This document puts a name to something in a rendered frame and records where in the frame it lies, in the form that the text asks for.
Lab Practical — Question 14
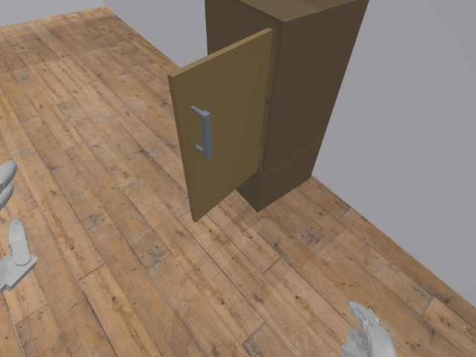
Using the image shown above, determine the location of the cupboard door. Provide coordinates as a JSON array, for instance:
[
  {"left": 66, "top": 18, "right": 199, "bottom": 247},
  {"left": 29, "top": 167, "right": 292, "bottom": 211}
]
[{"left": 167, "top": 28, "right": 273, "bottom": 222}]

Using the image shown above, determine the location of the left robot hand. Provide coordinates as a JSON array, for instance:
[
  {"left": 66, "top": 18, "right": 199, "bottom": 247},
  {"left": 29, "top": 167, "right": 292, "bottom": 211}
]
[{"left": 0, "top": 160, "right": 37, "bottom": 294}]

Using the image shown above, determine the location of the right robot hand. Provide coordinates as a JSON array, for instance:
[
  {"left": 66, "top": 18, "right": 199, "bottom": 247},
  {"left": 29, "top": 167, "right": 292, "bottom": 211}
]
[{"left": 341, "top": 301, "right": 397, "bottom": 357}]

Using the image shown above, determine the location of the handle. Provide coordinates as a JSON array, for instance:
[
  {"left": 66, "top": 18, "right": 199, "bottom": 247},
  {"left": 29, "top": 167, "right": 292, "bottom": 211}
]
[{"left": 190, "top": 106, "right": 213, "bottom": 160}]

